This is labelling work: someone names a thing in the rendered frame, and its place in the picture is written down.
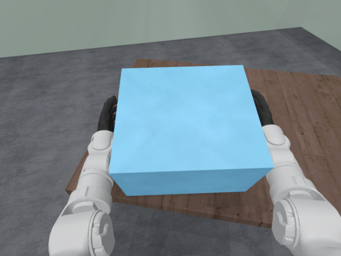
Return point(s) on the left robot forearm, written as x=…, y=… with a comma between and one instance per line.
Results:
x=94, y=187

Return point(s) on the robot right upper arm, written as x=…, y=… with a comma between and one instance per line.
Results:
x=307, y=227

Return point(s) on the right robot forearm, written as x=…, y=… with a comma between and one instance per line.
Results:
x=286, y=179

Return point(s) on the robot left hand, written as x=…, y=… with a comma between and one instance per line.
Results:
x=106, y=120

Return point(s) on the carton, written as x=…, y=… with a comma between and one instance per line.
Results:
x=187, y=130

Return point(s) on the robot left upper arm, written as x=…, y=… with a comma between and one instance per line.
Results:
x=87, y=233

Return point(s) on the table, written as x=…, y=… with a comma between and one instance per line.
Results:
x=307, y=107

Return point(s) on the robot right hand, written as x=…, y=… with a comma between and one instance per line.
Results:
x=262, y=108

